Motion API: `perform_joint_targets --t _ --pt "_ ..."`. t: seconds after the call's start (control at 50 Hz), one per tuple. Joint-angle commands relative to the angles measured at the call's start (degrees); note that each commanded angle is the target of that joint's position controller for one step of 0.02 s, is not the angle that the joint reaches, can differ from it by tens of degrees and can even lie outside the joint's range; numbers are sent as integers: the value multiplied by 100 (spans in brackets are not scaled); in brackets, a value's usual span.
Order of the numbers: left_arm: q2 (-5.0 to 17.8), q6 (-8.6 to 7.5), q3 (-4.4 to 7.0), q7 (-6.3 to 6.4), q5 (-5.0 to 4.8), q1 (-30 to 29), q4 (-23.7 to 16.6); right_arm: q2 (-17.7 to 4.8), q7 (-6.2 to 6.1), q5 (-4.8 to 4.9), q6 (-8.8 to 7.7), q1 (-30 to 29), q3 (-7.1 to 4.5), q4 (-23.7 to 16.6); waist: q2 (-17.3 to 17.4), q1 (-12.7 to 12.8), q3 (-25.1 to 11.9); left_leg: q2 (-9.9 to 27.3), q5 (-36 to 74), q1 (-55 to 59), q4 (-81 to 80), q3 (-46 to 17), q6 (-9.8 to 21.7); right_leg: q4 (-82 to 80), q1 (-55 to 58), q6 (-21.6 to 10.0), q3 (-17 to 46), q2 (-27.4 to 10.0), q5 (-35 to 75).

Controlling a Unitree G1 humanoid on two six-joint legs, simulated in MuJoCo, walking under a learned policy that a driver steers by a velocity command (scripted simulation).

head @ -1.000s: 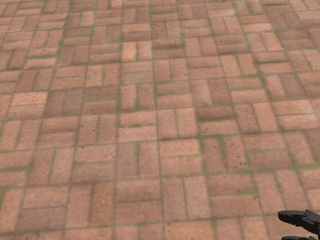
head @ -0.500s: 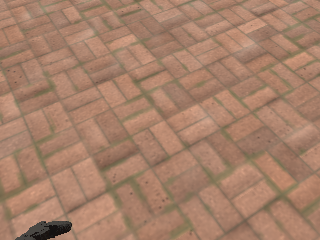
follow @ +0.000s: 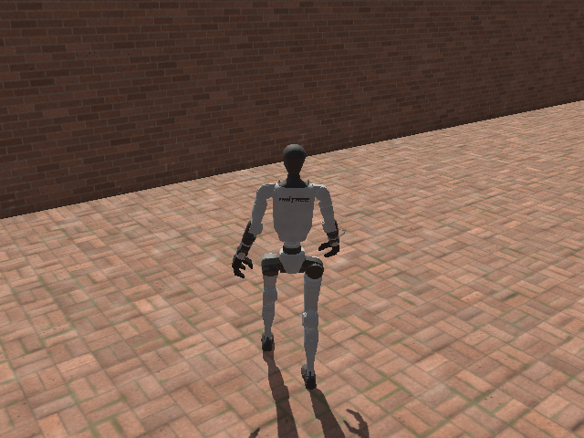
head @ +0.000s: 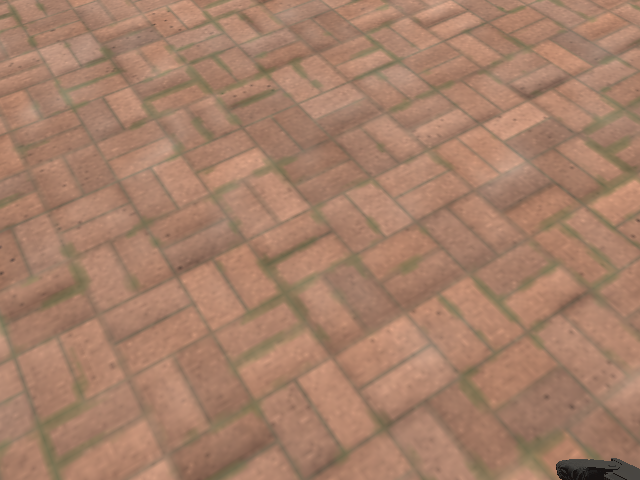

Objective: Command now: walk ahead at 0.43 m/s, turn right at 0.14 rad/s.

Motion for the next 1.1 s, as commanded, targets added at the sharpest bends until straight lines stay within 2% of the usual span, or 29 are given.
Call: perform_joint_targets --t 0.02,0.06,0.08,0.1,0.12,0.14,0.16,0.2,0.26,0.32,0.4,0.46,0.5,0.52,0.54,0.56,0.58,0.6,0.64,0.74,0.86,0.92,0.96,0.98,1.0,1.02,1.04,1.06,1.1 --pt "945 39 267 65 14 186 -86 -627 60 -56 -153 -435 -185 -511 -795 -87 160 -143 -423 162 -325 63 272 152 156 -656 830 -1697 3043" --pt "924 90 239 98 28 -35 -129 -845 21 -165 -206 512 -309 -262 -795 -623 -518 -409 196 1628 -599 368 533 1376 99 -324 557 -1261 4698" --pt "704 87 148 114 131 -17 -259 -1144 -6 -249 -232 1223 -358 -170 -429 -863 -1356 352 2171 3217 -162 -282 851 2646 -681 -53 374 -898 3683" --pt "238 28 8 79 104 987 -136 -1439 -21 -295 -163 1664 -420 -66 1093 -652 -2364 1923 3393 5479 -29 -2324 2005 5073 -2669 477 85 2 -358" --pt "625 8 65 55 45 1123 57 -995 14 -101 -89 1940 -336 12 1031 -846 -2903 2085 2783 5690 -433 -3248 2167 5822 -3110 559 748 144 -1963" --pt "954 43 162 58 -77 536 -53 -860 0 -27 -37 1519 -282 -67 511 -892 -2085 1871 2151 5024 -589 -2526 1901 6029 -3435 581 776 -159 -1730" --pt "917 94 141 92 -48 1 -197 -704 -29 -51 8 1069 -225 -115 84 -780 -1455 1577 1941 4251 -735 -1947 1671 5738 -3496 615 453 -430 -1396" --pt "753 221 145 145 119 -314 -313 -480 -49 -86 45 599 -113 -88 64 -420 -782 1124 2081 2852 -1078 -1395 1529 4822 -2973 666 148 -841 -874" --pt "396 331 63 221 107 -92 -248 -766 -57 -102 117 356 -218 -75 425 -206 -707 830 2374 2130 -1306 -1019 1557 3579 -2247 811 -145 -724 -816" --pt "503 388 94 290 120 -290 -261 -1115 -146 -11 251 431 -376 -72 359 -298 -971 870 1403 2093 -1387 -1146 1581 2988 -2015 828 -122 -639 -192" --pt "541 450 140 299 94 -890 -409 -1080 -254 50 460 457 -405 -78 415 -468 -587 724 -1364 1694 -1643 -1540 1428 2510 -2055 755 -36 -554 114" --pt "512 315 150 248 67 -1068 -474 -1054 -310 66 564 515 -418 -69 519 -498 -458 649 -1526 1795 -1426 -1857 1345 1788 -1917 689 -59 -448 159" --pt "510 192 177 190 58 -804 -387 -996 -347 119 628 394 -401 -128 492 -266 -538 438 -1106 1770 -1017 -1937 1117 632 -1278 549 -166 -398 803" --pt "738 157 244 195 98 -649 -368 -840 -365 120 642 504 -353 -148 269 -253 -663 231 -1379 1501 -629 -1820 841 277 -724 371 87 -841 1128" --pt "1139 190 327 253 209 -567 -431 -463 -345 30 635 663 -254 -216 -871 -389 -843 -320 -2768 868 658 -1148 461 101 -180 -102 1125 -2105 1958" --pt "1333 238 391 209 354 -798 -417 -603 -330 66 585 646 -310 -422 -2118 -515 -585 -915 -3985 -28 1746 -189 167 -72 -517 -934 2155 -2872 2827" --pt "973 204 297 201 358 -950 -562 -1047 -332 36 576 786 -453 -263 -1486 -439 -624 -614 -3965 -1 2785 -476 -20 -18 -550 -1130 1948 -2806 3106" --pt "741 181 238 210 279 -1134 -585 -1140 -319 90 621 924 -524 -164 -1150 -540 -638 -519 -3536 -161 3166 -453 -93 13 -453 -889 1440 -2499 2559" --pt "649 158 211 226 87 -1209 -559 -943 -320 71 746 874 -498 -138 -1067 -442 -413 -273 -2770 -603 3374 -353 -251 -248 -310 -621 1036 -2170 695" --pt "862 88 292 287 121 -705 -395 -586 -142 99 611 139 -372 -571 -1088 -27 -193 -65 -2197 -656 2363 8 -322 -729 -75 -624 555 -2160 -76" --pt "1169 -24 446 85 -4 -631 -259 -497 -6 93 532 14 -289 -739 -1141 -28 -31 -42 -2278 555 945 473 39 -736 -592 -595 -206 -2222 60" --pt "1203 -4 472 -12 -129 -780 -191 -552 13 104 545 367 -321 -656 -1024 -341 -27 -180 -2035 1405 152 718 322 -314 -860 -454 -480 -2269 -3" --pt "901 -14 365 -17 -59 -748 -147 -899 -61 132 568 1460 -535 -293 -563 -846 -480 -516 -2006 3231 -201 725 617 1218 -1704 -96 -1140 -1893 786" --pt "471 -45 212 -21 156 -928 -347 -1513 -156 153 563 2336 -720 -158 865 -1162 -764 703 -2012 4373 -767 -1205 1110 3588 -3035 404 -1668 -1334 -178" --pt "304 -191 145 11 161 -1196 -796 -1976 -105 94 426 2289 -730 -346 1714 -1055 -954 1664 -3427 5011 -1778 -4221 2226 5030 -5068 633 -760 -379 -1630" --pt "820 -331 242 -37 -40 -1407 -772 -1442 -64 80 287 2141 -586 -386 869 -1178 -694 1747 -3588 4863 -1983 -3973 2251 5530 -5518 509 -139 -776 -1290" --pt "940 -415 269 -89 -104 -1386 -751 -1114 -68 50 208 1918 -470 -408 739 -973 -374 1551 -3164 4483 -1887 -3356 2049 5330 -5479 355 -120 -970 -708" --pt "935 -441 279 -79 6 -1265 -613 -939 -78 51 187 1635 -411 -466 246 -774 -158 1277 -2509 4026 -1812 -2751 1837 5004 -5170 349 -132 -1138 -248" --pt "905 -419 304 -89 180 -1202 -549 -813 -143 11 212 1262 -343 -577 217 -506 -40 890 -1257 3350 -1906 -2022 1614 4265 -4497 447 -146 -1201 367"
Next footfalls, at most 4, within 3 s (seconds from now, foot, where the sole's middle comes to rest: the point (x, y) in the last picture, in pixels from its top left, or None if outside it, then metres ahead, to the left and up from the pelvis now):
0.06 left None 0.24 0.13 -0.77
0.52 right None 0.25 -0.10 -0.77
0.96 left None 0.25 0.19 -0.77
1.42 right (276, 395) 0.65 0.21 -0.77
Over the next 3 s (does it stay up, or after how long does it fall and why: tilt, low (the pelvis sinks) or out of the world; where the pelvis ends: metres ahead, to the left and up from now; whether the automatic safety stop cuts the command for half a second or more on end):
stays up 1.06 0.82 -0.01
